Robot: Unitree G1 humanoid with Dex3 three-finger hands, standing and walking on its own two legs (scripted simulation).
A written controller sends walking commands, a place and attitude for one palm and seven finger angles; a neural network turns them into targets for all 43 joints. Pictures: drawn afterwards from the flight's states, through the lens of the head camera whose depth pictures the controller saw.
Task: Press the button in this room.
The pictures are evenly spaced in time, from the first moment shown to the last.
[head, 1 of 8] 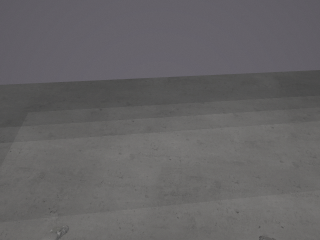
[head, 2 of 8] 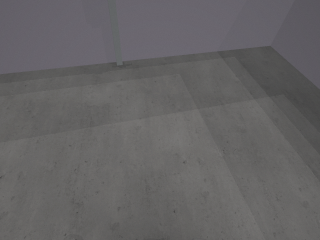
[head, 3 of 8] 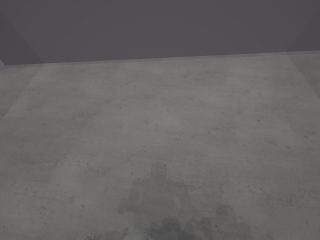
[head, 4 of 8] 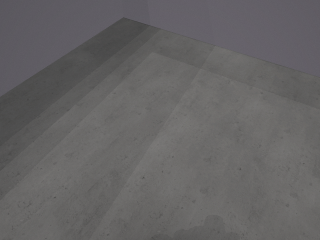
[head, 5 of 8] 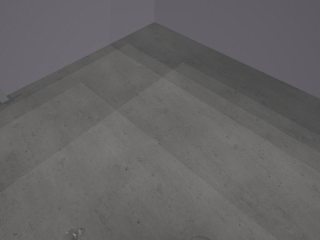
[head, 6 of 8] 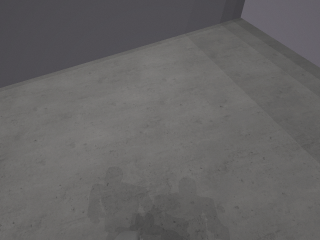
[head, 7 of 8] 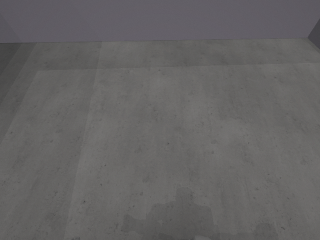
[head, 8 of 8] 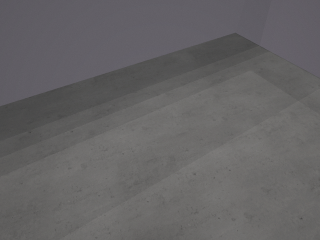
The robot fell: no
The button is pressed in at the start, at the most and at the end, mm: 0 0 0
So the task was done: no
